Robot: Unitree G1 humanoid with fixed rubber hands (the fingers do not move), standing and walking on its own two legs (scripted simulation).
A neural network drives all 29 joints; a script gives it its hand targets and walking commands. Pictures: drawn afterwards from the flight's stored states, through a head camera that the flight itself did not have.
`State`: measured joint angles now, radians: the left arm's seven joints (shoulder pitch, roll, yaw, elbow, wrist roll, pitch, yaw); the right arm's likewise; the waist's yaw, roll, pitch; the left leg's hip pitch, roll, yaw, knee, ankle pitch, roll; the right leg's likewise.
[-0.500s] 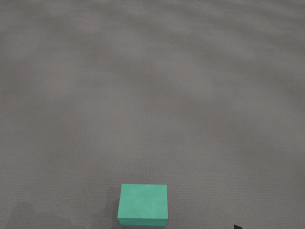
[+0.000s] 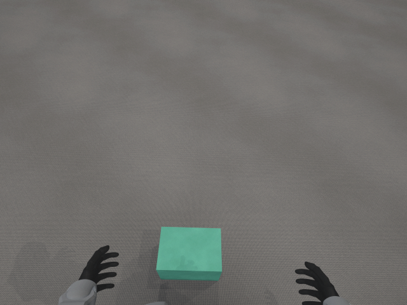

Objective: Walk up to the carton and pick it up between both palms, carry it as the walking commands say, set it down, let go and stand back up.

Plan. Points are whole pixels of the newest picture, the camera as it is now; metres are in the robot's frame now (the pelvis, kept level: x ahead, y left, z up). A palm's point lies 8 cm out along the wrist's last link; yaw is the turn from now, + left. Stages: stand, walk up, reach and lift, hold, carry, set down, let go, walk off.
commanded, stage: reach and lift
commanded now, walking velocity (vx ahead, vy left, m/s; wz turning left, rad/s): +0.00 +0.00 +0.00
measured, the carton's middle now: (190, 254) +0.39 +0.05 -0.67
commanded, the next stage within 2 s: none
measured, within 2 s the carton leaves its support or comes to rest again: neither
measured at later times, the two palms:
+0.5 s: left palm (101, 252) +0.25 +0.25 -0.15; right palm (294, 252) +0.25 -0.21 -0.14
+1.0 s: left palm (118, 204) +0.39 +0.25 -0.19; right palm (272, 207) +0.39 -0.19 -0.18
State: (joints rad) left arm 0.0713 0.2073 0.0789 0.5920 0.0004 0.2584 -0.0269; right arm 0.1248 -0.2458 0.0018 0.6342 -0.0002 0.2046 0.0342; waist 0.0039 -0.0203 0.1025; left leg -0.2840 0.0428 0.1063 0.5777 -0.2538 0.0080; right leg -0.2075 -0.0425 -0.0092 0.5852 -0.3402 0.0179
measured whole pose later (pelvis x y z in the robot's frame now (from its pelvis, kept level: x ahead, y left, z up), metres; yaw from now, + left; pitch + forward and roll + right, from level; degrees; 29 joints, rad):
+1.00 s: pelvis -0.06 +0.01 -0.10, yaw +0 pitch +35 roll -2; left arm -0.90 0.32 0.21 0.88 0.00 0.11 -0.03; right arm -0.80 -0.26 -0.19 0.77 0.05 0.10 -0.06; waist 0.00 -0.02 -0.01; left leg -1.40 0.06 0.07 1.09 -0.29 0.04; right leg -1.32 -0.05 -0.01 1.13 -0.41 0.04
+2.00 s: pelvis -0.11 +0.01 -0.30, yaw -2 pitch +43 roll -5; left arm -1.27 0.43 0.15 1.05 -0.07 0.11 0.03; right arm -1.18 -0.31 -0.25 0.93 0.10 0.10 -0.10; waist 0.00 -0.02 0.10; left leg -2.16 0.07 0.01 1.79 -0.38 0.05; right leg -2.04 -0.04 -0.01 1.84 -0.55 0.05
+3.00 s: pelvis -0.13 +0.00 -0.40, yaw -2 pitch +33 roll -4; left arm -1.53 0.52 0.00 1.26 -0.20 0.02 0.05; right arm -1.48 -0.35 -0.14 1.15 0.19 0.04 -0.09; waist 0.00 -0.02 0.47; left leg -2.32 0.07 -0.02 2.12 -0.39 0.05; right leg -2.19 -0.02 -0.01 2.19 -0.59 0.05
